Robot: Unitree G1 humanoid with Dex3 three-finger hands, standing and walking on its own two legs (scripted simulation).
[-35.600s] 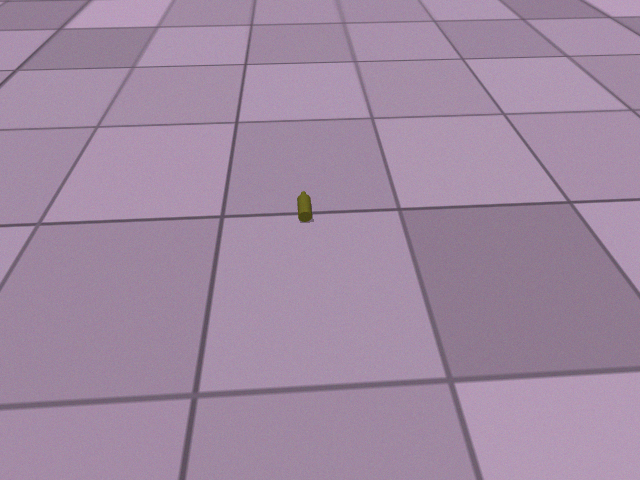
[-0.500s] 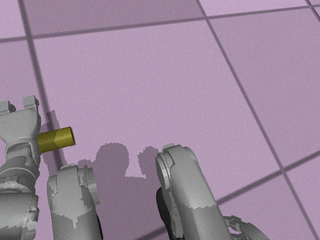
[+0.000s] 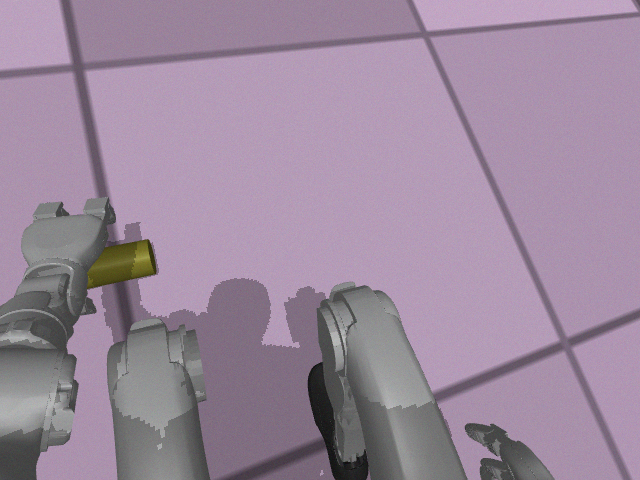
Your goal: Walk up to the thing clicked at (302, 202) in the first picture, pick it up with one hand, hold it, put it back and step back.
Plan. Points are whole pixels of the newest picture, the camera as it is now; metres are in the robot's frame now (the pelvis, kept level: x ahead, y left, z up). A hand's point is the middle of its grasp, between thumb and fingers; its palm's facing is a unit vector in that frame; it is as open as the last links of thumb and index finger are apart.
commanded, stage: home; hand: left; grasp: from above
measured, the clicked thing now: (100, 267) +0.47 +0.25 -0.32
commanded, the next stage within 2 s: none
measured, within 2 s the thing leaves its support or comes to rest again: neither
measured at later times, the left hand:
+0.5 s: hand (26, 280) +0.39 +0.25 -0.06, palm faces -0.31 -0.55 -0.78, open 8.1 cm
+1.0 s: hand out of the picture +0.27 +0.22 +0.16, palm faces +0.08 -0.95 -0.29, open 7.4 cm
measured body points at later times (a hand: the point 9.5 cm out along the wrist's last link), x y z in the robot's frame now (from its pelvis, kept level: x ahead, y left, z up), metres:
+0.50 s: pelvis +0.02 +0.01 +0.07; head +0.21 +0.04 +0.48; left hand +0.40 +0.28 -0.02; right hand +0.14 -0.23 -0.06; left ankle +0.10 +0.15 -0.31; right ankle +0.11 -0.12 -0.31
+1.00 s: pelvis +0.04 +0.01 +0.25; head +0.15 +0.04 +0.69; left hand +0.26 +0.27 +0.18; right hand +0.26 -0.20 +0.17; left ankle +0.09 +0.15 -0.31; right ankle +0.11 -0.12 -0.31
